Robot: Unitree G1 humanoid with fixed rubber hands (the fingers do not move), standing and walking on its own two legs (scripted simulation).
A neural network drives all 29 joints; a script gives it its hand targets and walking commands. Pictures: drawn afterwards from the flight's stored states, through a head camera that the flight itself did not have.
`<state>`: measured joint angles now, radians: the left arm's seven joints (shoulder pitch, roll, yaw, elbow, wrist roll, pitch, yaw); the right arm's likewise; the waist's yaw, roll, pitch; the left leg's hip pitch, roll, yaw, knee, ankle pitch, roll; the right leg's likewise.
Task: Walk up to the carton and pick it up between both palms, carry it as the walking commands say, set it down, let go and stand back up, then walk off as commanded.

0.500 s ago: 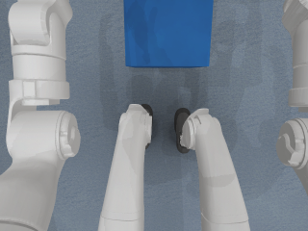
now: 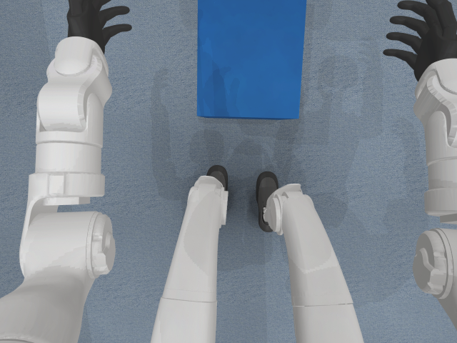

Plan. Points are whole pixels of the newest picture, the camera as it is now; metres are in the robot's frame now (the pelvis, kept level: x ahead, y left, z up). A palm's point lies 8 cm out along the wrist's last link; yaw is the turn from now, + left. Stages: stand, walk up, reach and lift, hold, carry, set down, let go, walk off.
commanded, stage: let go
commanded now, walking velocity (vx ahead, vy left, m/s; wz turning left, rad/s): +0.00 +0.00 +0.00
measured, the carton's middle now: (247, 62) +0.55 +0.01 -0.53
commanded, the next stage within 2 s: stand in 1.16 s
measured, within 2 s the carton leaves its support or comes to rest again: neither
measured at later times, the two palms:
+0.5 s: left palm out of the picture +0.30 +0.26 +0.01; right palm out of the picture +0.30 -0.23 +0.01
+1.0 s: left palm out of the picture +0.26 +0.26 +0.05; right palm out of the picture +0.27 -0.24 +0.04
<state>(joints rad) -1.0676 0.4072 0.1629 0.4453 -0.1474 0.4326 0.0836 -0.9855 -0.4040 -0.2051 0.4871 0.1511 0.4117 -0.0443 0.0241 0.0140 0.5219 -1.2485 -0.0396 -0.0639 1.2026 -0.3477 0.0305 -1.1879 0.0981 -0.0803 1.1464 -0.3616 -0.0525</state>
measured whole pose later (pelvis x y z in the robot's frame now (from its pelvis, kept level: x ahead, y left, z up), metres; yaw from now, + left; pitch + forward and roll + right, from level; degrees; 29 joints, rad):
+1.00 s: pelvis +0.10 -0.01 +0.11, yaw +3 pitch -2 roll -2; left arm 0.20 0.27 0.09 0.40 -0.11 0.12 -0.07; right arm 0.25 -0.24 -0.05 0.43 0.04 0.11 0.07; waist 0.02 0.01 0.11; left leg -0.26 -0.04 -0.07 0.61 -0.32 0.03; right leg -0.18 0.09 -0.03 0.53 -0.31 -0.06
